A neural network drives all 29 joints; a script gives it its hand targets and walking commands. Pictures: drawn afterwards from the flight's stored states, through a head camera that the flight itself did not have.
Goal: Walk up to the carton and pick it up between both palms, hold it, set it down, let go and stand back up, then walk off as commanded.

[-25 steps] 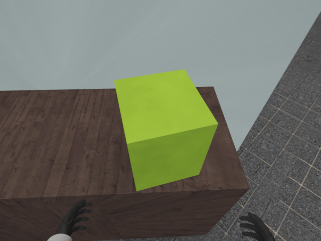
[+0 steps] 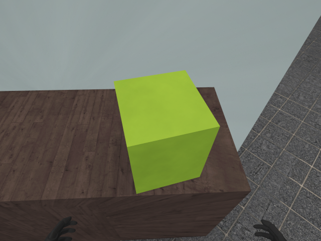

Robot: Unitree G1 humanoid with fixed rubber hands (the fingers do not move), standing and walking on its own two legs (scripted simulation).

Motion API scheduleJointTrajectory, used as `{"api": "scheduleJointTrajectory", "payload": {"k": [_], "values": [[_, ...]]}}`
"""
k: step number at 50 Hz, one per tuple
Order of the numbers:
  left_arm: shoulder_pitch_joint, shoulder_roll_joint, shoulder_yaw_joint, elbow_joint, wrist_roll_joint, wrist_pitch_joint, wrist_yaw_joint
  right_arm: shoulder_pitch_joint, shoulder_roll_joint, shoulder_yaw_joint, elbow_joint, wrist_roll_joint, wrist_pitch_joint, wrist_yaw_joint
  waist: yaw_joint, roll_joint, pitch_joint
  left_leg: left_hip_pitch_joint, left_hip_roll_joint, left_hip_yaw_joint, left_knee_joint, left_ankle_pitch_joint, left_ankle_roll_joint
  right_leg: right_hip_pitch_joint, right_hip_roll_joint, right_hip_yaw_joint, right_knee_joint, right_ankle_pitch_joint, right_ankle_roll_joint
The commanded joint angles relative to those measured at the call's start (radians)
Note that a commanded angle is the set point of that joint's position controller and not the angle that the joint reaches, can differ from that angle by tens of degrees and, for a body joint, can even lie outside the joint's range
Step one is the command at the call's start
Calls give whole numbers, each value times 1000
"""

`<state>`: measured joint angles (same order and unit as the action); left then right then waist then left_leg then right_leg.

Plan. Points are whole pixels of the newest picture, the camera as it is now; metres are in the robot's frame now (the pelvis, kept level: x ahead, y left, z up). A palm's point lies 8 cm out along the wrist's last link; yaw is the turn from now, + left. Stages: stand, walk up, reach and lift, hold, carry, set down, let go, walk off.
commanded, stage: stand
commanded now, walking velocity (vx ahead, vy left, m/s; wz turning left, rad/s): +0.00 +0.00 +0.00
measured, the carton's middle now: (160, 133) +0.39 +0.05 +0.03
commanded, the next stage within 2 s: walk off in 0.42 s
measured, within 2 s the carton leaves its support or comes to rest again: neither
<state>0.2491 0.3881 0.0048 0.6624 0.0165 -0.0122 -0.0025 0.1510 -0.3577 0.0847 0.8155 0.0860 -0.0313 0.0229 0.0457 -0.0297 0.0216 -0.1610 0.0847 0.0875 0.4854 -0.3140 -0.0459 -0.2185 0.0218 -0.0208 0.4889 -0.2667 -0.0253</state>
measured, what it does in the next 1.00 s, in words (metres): lifts its right foot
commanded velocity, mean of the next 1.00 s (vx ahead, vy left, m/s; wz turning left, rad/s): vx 0.00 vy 0.00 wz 0.00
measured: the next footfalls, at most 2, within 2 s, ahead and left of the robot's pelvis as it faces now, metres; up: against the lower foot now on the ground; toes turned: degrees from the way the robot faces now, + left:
right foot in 1.36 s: -0.10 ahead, -0.06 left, +0.00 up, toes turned +9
left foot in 1.58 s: -0.20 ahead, +0.22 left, +0.00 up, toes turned +5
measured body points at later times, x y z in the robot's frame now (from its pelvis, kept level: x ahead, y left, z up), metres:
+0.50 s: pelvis +0.00 +0.00 +0.00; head +0.01 +0.02 +0.45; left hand +0.10 +0.30 -0.11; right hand +0.14 -0.28 -0.10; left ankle -0.04 +0.14 -0.74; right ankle +0.00 -0.10 -0.74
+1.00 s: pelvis -0.06 +0.05 -0.02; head -0.06 +0.10 +0.42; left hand +0.03 +0.37 -0.15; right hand +0.05 -0.24 -0.10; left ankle -0.02 +0.08 -0.74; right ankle -0.05 -0.11 -0.68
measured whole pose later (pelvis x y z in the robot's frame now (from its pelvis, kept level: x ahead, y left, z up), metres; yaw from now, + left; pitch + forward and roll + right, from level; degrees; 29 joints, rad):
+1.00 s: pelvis -0.06 +0.05 -0.02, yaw +1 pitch -5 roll -3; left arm 0.24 0.44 0.04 0.75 0.02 0.07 0.00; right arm 0.20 -0.37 0.07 0.82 0.09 0.02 0.00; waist 0.02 -0.05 0.10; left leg -0.31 -0.04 0.08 0.74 -0.35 0.13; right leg -0.42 0.04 0.05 1.06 -0.45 -0.01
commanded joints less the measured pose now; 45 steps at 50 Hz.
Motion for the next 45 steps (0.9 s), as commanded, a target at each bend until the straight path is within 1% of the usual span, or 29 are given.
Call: {"api": "scheduleJointTrajectory", "payload": {"k": [1,21,30,31,32,33,34,35,36,37,38,39,40,41,42,43,44,45], "values": [[-35,185,60,59,10,-44,-4,-15,-222,-131,-42,-117,-1,-17,-38,59,-162,36,46,-55,-37,276,77,94,-143,97,-63,349,-18],[-33,189,53,121,6,-46,-1,-18,-225,-126,19,-114,0,-22,-42,82,-171,54,52,-56,-42,318,76,104,-149,92,-66,409,-21],[-33,191,51,140,4,-47,0,-19,-222,-122,40,-113,1,-24,-42,87,-156,54,53,-59,-50,326,75,101,-150,92,-73,411,-22],[20,239,104,114,-13,-15,-1,-39,-257,-159,-32,-92,18,-35,-25,8,-32,-81,28,-66,135,542,109,33,-146,117,14,694,-56],[64,244,114,100,-16,-9,6,-15,-245,-156,-48,-87,22,-38,-14,15,-41,-119,-2,-46,191,474,105,55,-177,137,27,764,-78],[89,250,122,87,-16,-6,8,-6,-237,-158,-56,-82,27,-39,-5,-6,-48,-139,-41,-28,249,369,98,76,-206,166,17,813,-108],[97,255,129,77,-13,-4,10,-6,-220,-159,-70,-82,32,-40,3,-46,-58,-175,-89,-22,308,210,94,107,-237,207,6,861,-147],[81,265,133,65,-6,0,13,-1,-198,-158,-84,-82,39,-39,0,-105,-55,-226,-126,-42,352,-70,94,125,-280,253,-6,893,-196],[52,281,136,55,3,5,16,3,-190,-158,-92,-85,46,-38,-10,-130,-32,-254,-126,-83,388,-228,93,93,-317,282,-25,838,-241],[29,293,139,46,7,10,17,16,-195,-161,-95,-88,52,-38,-19,-132,-11,-257,-113,-111,422,-262,94,44,-330,284,-32,754,-256],[6,295,141,39,7,16,18,36,-203,-166,-94,-89,54,-37,-31,-130,8,-247,-97,-117,425,-261,96,-6,-329,270,-32,669,-254],[-17,298,141,32,5,21,18,55,-210,-171,-92,-90,56,-35,-42,-129,20,-230,-90,-107,410,-241,101,-47,-330,259,-30,609,-248],[-49,295,140,24,2,26,18,88,-214,-175,-85,-93,55,-34,-62,-121,24,-192,-83,-99,348,-185,105,-84,-320,238,-11,558,-230],[-82,290,136,19,-2,30,17,124,-213,-180,-78,-97,53,-31,-88,-96,26,-131,-78,-93,236,-102,112,-130,-294,202,33,498,-198],[-120,271,129,17,-8,36,14,170,-219,-187,-64,-104,48,-30,-119,-44,30,-68,-59,-110,69,13,126,-173,-240,150,133,406,-140],[-94,217,116,22,-19,43,13,182,-265,-201,-67,-120,41,-35,-119,130,23,-47,64,-258,-85,244,148,-215,-98,58,340,183,-60],[-69,161,102,17,-26,53,19,164,-330,-214,-86,-133,34,-40,-112,288,33,-42,262,-521,-129,606,193,-350,72,76,527,-314,-1],[-33,172,106,41,-29,65,26,139,-331,-219,-88,-125,37,-48,-98,216,27,-75,281,-549,-116,604,203,-331,82,153,643,-340,-13]]}}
